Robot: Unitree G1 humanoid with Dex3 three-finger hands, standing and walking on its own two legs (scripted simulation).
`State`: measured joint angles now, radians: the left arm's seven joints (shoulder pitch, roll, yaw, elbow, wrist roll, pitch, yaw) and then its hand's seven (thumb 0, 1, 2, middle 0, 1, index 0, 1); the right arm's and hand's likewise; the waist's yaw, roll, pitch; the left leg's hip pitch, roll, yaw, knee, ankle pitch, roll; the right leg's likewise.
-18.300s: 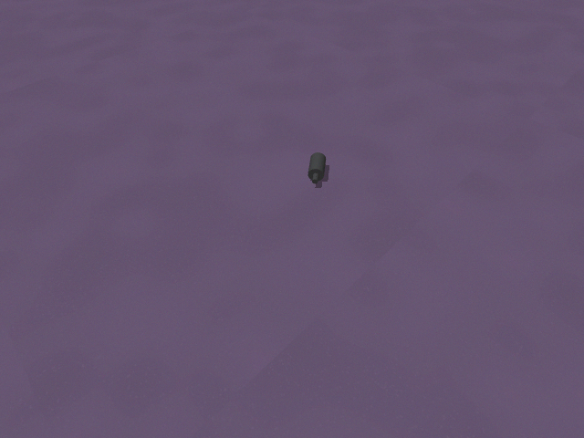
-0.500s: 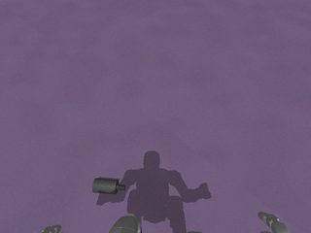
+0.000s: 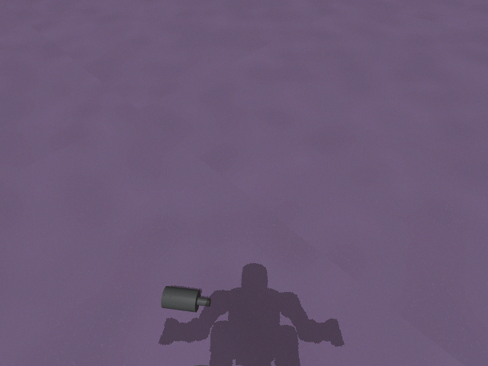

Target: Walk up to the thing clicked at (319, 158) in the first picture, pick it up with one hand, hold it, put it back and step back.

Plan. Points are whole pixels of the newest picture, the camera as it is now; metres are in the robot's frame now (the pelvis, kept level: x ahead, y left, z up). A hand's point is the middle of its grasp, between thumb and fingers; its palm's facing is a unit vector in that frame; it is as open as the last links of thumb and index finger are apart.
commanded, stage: walk up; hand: left
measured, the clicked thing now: (187, 299) +0.46 +0.28 -0.72
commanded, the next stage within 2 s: stand in 1.44 s
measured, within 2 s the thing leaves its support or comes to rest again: neither
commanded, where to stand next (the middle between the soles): +0.08 +0.02 m, yaw -1 degrees
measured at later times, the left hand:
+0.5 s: hand out of the picture +0.12 +0.27 -0.13, palm faces -0.01 -0.94 -0.34, open 7.4 cm
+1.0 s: hand out of the picture +0.10 +0.27 -0.13, palm faces +0.02 -0.94 -0.34, open 7.4 cm
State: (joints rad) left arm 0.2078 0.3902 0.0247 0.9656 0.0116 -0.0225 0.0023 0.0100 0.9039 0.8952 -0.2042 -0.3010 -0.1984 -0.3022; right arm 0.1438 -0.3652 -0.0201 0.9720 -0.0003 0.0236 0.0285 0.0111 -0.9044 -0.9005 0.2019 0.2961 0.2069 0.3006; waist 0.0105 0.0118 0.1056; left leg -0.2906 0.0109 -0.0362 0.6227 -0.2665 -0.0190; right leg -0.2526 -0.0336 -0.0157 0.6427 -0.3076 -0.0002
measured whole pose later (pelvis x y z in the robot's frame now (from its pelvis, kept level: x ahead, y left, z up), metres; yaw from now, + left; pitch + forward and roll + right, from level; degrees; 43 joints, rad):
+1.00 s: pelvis +0.03 +0.01 +0.02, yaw +1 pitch -3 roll +0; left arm 0.08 0.35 0.01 1.16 0.01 -0.01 -0.01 0.01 0.90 0.90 -0.20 -0.30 -0.20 -0.30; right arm 0.07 -0.35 0.00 1.15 0.00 0.00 0.02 0.01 -0.91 -0.90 0.20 0.30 0.21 0.30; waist 0.01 0.01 0.06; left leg -0.14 0.00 -0.07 0.35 -0.16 -0.02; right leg -0.08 -0.04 -0.05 0.33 -0.21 0.03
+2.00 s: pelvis +0.02 +0.01 +0.02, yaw +1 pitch -3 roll +0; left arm 0.13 0.35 0.01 1.13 0.01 0.00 -0.01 0.01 0.90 0.90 -0.20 -0.30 -0.20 -0.30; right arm 0.11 -0.36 0.01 1.12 0.00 -0.01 0.01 0.01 -0.91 -0.90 0.20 0.30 0.21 0.30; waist 0.00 0.00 0.06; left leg -0.14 0.00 -0.07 0.34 -0.15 -0.02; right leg -0.08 -0.04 -0.04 0.32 -0.19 0.03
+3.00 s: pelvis +0.03 +0.00 +0.02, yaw +0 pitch -2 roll +0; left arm 0.12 0.35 0.00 1.12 0.01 0.00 -0.01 0.01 0.90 0.90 -0.21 -0.30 -0.20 -0.30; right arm 0.11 -0.36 0.02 1.12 0.00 -0.01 0.01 0.01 -0.91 -0.90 0.20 0.30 0.21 0.30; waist 0.00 0.01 0.06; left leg -0.14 0.02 -0.06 0.34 -0.16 -0.03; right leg -0.09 -0.02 -0.03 0.34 -0.21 0.01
